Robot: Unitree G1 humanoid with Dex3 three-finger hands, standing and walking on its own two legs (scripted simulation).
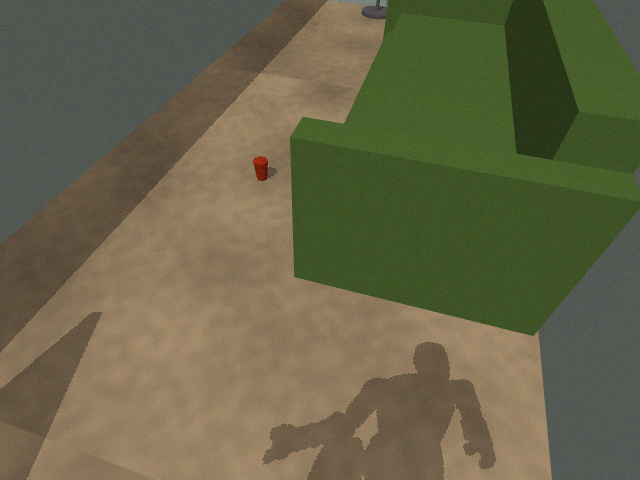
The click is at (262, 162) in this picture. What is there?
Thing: tapered cup
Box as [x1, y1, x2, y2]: [253, 156, 267, 180]
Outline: 256,157 253,160 257,178 259,180 264,180 267,175 267,159 261,156
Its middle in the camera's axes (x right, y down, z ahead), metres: -0.28 -0.38 +1.98
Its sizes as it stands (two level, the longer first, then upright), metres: 0.071 0.071 0.106
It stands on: the floor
